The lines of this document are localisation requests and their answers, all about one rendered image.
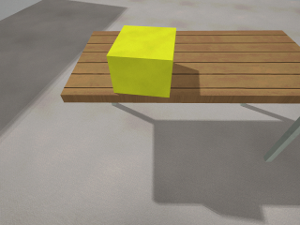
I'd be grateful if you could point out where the carton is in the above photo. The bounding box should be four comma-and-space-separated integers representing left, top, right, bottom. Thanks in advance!
106, 25, 176, 98

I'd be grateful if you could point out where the table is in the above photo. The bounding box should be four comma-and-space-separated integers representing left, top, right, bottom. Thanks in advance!
60, 30, 300, 162

